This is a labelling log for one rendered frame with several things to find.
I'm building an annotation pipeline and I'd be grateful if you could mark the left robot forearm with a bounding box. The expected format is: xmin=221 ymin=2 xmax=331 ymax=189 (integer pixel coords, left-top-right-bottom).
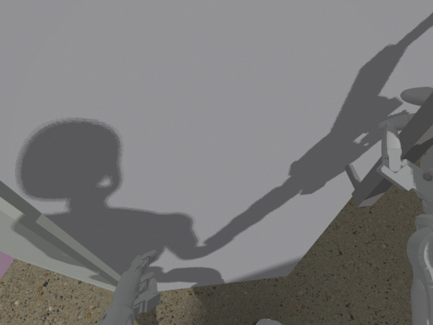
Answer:
xmin=98 ymin=305 xmax=134 ymax=325

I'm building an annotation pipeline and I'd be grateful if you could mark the fridge door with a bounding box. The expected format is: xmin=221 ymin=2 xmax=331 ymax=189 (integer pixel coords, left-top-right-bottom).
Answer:
xmin=0 ymin=0 xmax=433 ymax=291

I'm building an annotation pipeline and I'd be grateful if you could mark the right robot forearm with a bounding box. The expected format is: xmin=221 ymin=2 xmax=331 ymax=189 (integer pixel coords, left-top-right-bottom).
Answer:
xmin=407 ymin=214 xmax=433 ymax=325

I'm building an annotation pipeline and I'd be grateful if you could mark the right robot hand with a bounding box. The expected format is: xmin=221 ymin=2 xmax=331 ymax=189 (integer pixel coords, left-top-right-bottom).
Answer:
xmin=376 ymin=87 xmax=433 ymax=215

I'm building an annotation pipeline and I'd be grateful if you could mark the left robot hand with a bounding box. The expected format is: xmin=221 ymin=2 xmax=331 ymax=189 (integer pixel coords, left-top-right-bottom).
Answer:
xmin=110 ymin=250 xmax=161 ymax=318

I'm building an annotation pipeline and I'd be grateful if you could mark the handle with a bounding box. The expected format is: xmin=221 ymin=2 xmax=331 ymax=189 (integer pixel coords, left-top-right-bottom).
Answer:
xmin=345 ymin=92 xmax=433 ymax=207

